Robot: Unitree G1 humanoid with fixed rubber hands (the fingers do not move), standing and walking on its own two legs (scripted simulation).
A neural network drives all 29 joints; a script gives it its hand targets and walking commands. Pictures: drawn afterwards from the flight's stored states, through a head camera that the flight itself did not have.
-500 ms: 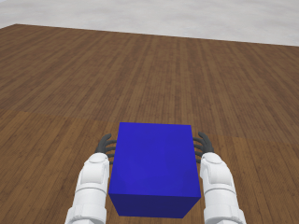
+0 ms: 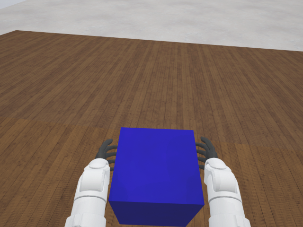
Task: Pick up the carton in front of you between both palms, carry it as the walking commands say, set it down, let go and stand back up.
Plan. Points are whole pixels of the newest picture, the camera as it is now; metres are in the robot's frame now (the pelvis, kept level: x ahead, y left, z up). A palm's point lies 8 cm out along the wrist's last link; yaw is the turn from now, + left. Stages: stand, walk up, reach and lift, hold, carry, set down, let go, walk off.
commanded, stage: reach and lift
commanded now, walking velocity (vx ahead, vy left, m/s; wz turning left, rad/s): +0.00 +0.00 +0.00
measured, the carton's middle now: (154, 179) +0.29 +0.00 -0.05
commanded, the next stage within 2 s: hold in 0.18 s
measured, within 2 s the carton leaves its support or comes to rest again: neither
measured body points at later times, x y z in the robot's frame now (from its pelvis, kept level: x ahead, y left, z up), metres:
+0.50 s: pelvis -0.01 +0.00 +0.00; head -0.06 +0.00 +0.45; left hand +0.29 +0.15 +0.04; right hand +0.30 -0.15 +0.05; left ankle +0.01 +0.13 -0.75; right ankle +0.00 -0.13 -0.75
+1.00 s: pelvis +0.09 -0.01 -0.01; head +0.07 -0.01 +0.44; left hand +0.38 +0.15 +0.08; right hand +0.39 -0.15 +0.08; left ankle +0.12 +0.09 -0.75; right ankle +0.00 -0.12 -0.74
